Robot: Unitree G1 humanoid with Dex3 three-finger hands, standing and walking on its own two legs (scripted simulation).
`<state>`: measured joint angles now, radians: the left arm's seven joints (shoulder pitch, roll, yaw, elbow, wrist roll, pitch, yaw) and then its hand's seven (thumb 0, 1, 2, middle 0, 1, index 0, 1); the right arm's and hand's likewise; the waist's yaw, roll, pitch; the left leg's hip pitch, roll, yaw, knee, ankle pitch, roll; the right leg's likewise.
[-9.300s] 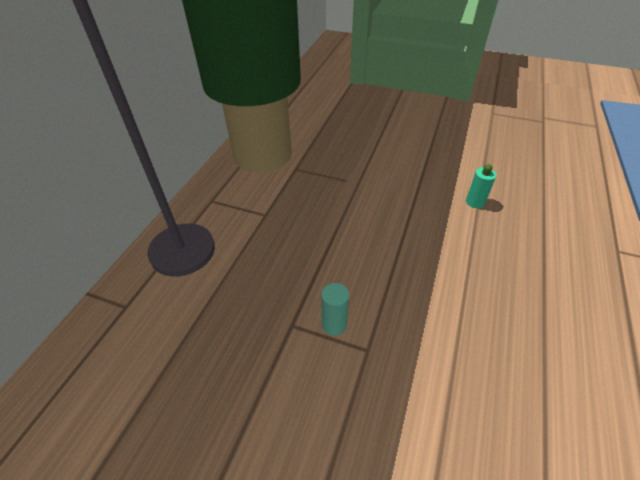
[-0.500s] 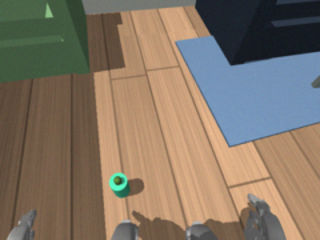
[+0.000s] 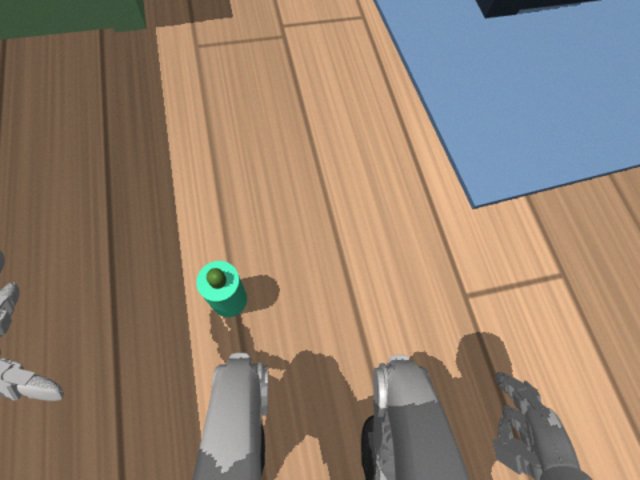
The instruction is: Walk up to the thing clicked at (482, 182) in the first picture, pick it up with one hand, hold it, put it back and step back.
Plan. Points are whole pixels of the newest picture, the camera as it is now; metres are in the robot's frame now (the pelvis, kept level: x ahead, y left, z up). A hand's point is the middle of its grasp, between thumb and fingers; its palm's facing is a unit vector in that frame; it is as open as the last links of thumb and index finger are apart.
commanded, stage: go down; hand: left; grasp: from the side
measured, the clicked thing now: (222, 288) +0.45 +0.20 -0.43
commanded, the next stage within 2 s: approach in 1.32 s
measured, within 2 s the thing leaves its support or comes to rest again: neither
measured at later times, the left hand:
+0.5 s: hand (37, 304) +0.34 +0.38 -0.11, palm faces +0.16 -0.98 -0.13, open 17.3 cm
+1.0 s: hand (41, 293) +0.36 +0.39 -0.13, palm faces +0.15 -0.98 -0.11, open 17.4 cm
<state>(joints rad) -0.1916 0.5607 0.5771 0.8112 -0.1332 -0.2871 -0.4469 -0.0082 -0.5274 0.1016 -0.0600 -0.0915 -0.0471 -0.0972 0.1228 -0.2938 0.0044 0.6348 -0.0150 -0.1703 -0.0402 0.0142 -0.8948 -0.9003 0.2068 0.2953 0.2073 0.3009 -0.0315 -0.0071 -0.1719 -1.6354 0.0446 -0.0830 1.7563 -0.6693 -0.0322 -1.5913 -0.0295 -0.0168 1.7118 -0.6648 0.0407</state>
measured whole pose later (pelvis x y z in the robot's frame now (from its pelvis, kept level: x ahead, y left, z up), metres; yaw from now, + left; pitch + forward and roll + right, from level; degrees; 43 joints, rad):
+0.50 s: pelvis -0.03 +0.00 -0.09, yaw -2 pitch +33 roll -5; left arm -0.43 0.74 0.72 0.98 -0.17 -0.35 -0.61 -0.01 -0.51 0.08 -0.06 -0.07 -0.04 -0.08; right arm 0.12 -0.34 0.05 0.67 -0.02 -0.16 -0.03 0.01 -0.91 -0.91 0.21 0.30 0.21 0.30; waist -0.06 -0.01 -0.15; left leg -1.93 0.04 -0.13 2.04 -0.68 -0.04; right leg -1.88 -0.02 -0.03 1.98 -0.68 0.04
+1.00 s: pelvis -0.03 +0.00 -0.13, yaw -3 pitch +32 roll -7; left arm -0.52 0.82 0.77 1.01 -0.18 -0.35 -0.67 -0.01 -0.51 0.08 -0.05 -0.07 -0.03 -0.07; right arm 0.11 -0.34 0.08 0.67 -0.03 -0.16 -0.02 0.01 -0.92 -0.91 0.21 0.30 0.21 0.30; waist -0.08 -0.02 -0.12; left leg -2.06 0.02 -0.14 2.18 -0.69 -0.04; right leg -2.00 -0.01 -0.03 2.11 -0.68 0.05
